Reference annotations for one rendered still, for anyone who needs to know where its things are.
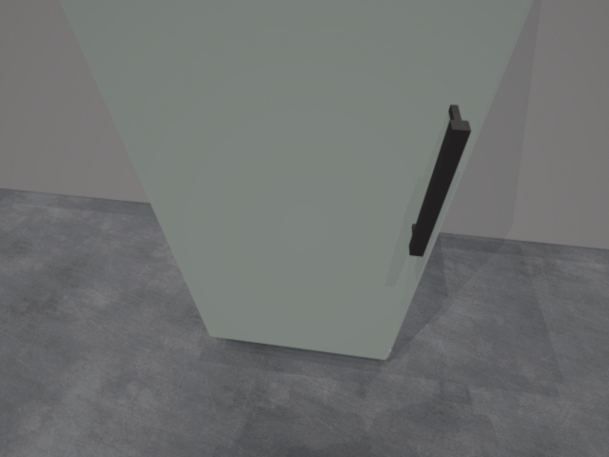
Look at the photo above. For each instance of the handle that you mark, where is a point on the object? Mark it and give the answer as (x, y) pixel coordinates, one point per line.
(453, 144)

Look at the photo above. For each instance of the fridge door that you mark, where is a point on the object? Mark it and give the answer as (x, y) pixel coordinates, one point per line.
(286, 146)

